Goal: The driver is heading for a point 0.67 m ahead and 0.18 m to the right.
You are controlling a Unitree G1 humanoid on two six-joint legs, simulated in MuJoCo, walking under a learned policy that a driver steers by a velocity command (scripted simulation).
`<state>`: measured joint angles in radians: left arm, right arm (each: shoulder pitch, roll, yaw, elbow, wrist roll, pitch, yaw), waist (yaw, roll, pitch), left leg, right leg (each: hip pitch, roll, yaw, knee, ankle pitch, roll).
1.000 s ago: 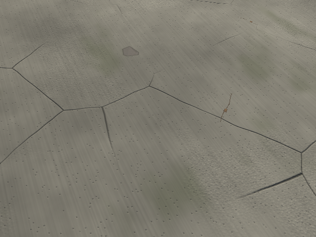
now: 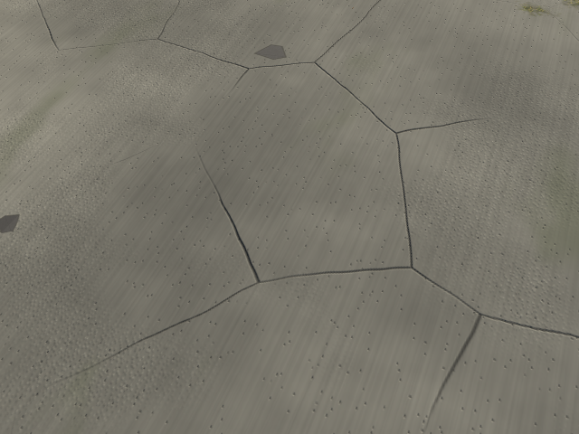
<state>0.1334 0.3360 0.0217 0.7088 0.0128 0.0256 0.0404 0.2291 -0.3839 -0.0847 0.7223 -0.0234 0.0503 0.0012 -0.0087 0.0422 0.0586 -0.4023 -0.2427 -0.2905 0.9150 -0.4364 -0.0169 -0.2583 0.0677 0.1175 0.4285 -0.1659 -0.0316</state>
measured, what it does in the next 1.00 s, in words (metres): walks ahead, turning right: left foot, then right foot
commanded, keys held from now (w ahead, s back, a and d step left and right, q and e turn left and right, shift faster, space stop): shift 0.14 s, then e+shift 0.20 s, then w+e+shift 0.50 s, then w+q+shift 0.16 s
